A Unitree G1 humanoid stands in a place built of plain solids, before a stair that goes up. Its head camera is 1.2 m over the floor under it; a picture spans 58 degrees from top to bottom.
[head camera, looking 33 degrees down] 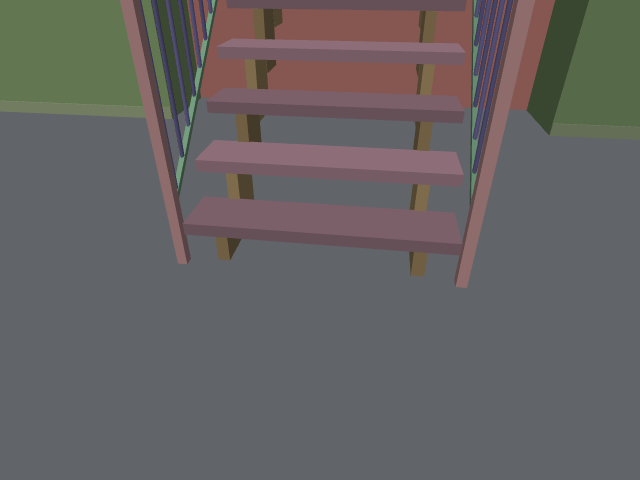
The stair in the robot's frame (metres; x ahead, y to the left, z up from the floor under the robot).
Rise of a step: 0.21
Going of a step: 0.23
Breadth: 1.22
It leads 8 degrees to the right of straight ahead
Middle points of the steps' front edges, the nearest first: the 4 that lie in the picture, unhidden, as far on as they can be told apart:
1.58 0.01 0.21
1.81 -0.02 0.42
2.04 -0.05 0.62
2.26 -0.08 0.83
